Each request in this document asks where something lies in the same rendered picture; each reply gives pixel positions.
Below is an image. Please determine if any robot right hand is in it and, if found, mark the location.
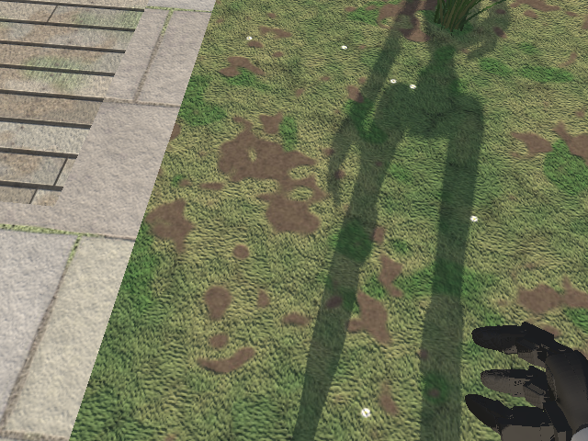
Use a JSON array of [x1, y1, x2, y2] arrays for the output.
[[465, 322, 588, 441]]

